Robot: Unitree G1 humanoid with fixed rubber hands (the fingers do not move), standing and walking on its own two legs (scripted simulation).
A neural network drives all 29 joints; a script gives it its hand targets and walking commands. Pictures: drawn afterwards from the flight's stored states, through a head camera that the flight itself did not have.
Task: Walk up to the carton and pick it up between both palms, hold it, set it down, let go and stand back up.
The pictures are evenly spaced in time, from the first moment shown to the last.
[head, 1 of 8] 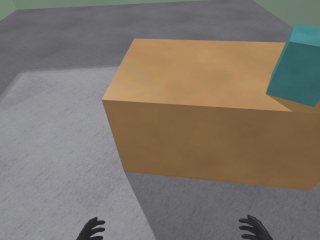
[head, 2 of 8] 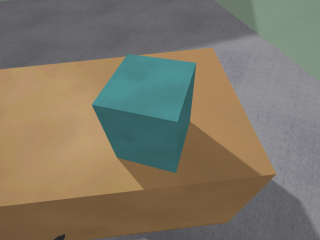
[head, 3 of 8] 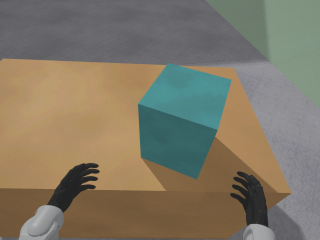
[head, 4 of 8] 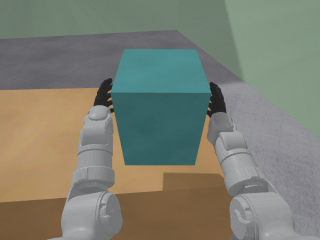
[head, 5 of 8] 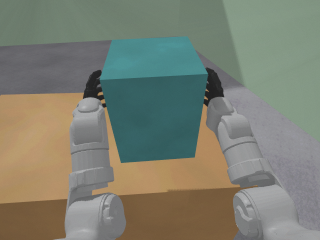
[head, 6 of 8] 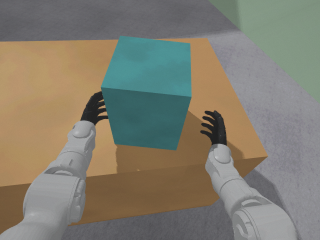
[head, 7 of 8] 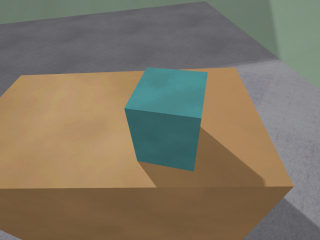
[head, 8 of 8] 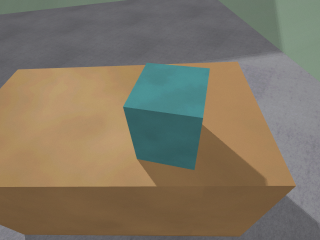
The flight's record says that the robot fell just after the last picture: no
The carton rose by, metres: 0.22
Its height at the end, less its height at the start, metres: +0.00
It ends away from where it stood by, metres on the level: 0.03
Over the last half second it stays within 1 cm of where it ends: yes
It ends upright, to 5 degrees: yes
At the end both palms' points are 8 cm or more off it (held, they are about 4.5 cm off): yes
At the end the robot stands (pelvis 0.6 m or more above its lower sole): yes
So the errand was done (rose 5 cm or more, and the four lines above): yes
